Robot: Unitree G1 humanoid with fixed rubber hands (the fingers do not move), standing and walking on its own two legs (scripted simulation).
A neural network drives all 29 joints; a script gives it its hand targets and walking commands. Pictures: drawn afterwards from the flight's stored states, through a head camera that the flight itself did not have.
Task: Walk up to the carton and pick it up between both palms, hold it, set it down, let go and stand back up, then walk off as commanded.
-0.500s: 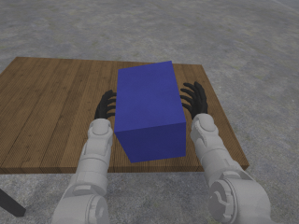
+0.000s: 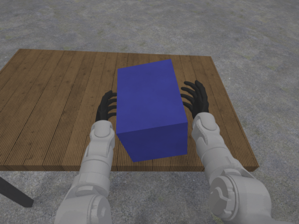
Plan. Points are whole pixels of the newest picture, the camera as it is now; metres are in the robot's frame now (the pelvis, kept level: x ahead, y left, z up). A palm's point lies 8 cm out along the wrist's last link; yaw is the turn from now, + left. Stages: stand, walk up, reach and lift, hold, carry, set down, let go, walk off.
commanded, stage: set down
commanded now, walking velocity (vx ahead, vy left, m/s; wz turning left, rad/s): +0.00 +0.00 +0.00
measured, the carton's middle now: (151, 111) +0.46 +0.04 +0.04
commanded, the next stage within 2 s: none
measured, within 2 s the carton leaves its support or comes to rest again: rests again in 1.94 s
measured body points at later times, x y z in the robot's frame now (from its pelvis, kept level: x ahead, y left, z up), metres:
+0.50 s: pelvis +0.01 +0.00 +0.00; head +0.06 +0.02 +0.45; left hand +0.41 +0.18 +0.05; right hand +0.46 -0.08 +0.09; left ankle -0.01 +0.13 -0.74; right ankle -0.01 -0.11 -0.74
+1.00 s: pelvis +0.02 +0.00 +0.00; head +0.10 +0.01 +0.44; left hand +0.42 +0.17 +0.03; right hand +0.48 -0.08 +0.06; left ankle -0.01 +0.13 -0.74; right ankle -0.01 -0.11 -0.74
